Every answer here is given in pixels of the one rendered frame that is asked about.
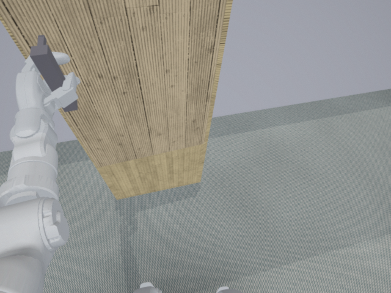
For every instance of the left robot upper arm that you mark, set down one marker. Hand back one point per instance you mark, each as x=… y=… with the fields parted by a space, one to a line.
x=30 y=233

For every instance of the left robot forearm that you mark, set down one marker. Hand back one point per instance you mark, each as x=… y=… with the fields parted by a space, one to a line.
x=33 y=168

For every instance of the left robot shin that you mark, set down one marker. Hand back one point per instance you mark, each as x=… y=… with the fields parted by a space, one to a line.
x=146 y=284

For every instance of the cupboard door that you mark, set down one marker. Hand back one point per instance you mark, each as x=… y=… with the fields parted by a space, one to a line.
x=146 y=68

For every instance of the handle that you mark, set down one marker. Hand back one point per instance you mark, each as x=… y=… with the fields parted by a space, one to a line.
x=49 y=68

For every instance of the robot left hand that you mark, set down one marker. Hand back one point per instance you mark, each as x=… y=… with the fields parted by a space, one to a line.
x=33 y=92

